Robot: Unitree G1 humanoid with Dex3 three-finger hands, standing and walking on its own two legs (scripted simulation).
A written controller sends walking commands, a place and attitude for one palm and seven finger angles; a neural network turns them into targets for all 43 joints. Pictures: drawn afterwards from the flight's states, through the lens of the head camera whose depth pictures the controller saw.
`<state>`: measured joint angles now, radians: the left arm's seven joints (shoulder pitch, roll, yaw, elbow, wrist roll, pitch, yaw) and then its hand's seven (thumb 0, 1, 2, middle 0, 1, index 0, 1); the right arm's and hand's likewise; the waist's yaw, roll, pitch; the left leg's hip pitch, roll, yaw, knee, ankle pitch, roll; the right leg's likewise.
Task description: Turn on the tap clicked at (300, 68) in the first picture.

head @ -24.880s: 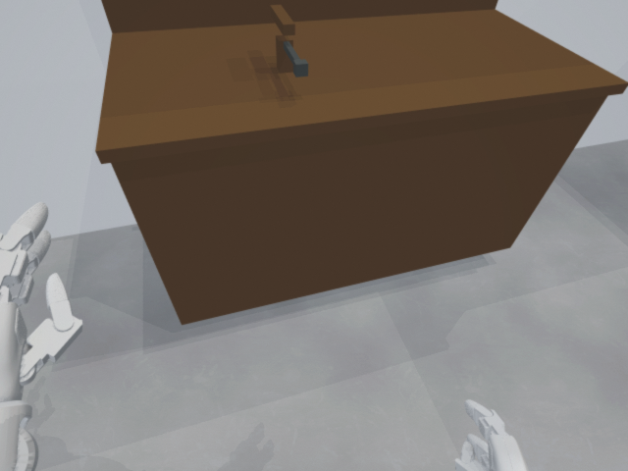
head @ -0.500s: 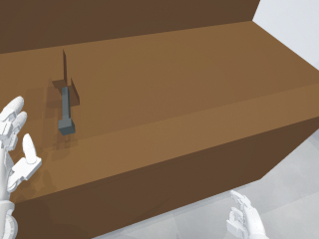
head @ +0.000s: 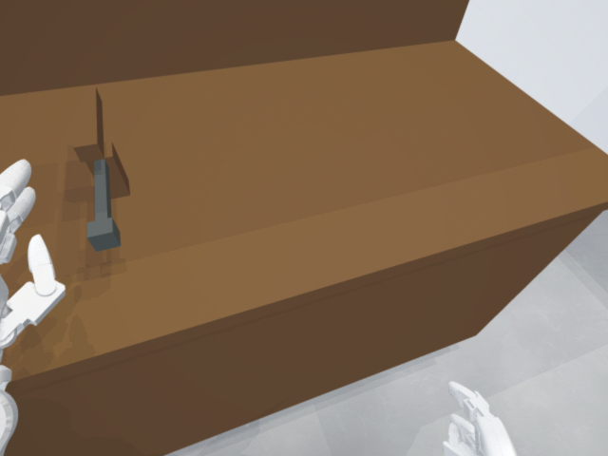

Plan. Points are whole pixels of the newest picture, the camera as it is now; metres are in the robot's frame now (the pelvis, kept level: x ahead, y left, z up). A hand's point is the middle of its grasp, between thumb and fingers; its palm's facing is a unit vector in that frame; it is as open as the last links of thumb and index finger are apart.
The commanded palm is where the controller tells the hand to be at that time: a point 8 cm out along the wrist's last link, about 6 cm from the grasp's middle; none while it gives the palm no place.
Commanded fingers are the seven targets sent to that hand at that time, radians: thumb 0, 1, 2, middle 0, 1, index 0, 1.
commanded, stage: come to a stop and stand still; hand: left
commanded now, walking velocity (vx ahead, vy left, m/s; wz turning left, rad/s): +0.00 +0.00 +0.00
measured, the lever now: (104, 234) +0.33 +0.28 +0.11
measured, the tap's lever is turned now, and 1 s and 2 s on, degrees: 0 0 0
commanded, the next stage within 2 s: look again from close up in 1.04 s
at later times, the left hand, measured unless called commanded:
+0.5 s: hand (46, 301) +0.21 +0.26 +0.16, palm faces +0.41 -0.85 -0.34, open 7.4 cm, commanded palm +0.15 +0.29 +0.18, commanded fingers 0.00 0.90 0.90 -0.20 -0.30 -0.20 -0.30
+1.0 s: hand (25, 290) +0.22 +0.28 +0.17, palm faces +0.40 -0.84 -0.36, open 7.4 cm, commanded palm +0.16 +0.31 +0.18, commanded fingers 0.00 0.90 0.90 -0.20 -0.30 -0.20 -0.30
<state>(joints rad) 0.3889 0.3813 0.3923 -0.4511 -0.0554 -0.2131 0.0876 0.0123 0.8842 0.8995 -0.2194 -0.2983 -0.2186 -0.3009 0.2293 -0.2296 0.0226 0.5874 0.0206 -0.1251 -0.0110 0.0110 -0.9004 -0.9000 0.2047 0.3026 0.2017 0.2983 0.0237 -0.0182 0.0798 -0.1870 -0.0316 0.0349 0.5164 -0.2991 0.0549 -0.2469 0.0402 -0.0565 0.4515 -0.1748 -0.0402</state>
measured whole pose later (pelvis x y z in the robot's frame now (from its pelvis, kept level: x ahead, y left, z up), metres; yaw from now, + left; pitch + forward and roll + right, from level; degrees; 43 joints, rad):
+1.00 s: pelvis +0.00 +0.03 +0.00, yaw +1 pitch -2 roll -1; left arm 0.38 0.37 0.36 -0.48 -0.03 -0.19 0.09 0.01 0.89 0.90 -0.21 -0.30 -0.21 -0.30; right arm 0.18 -0.18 0.04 0.55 0.02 -0.10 0.00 0.01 -0.90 -0.90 0.21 0.30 0.20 0.30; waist 0.05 -0.04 0.09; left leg -0.15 -0.08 0.04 0.47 -0.28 0.09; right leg -0.22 -0.01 -0.05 0.45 -0.18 0.00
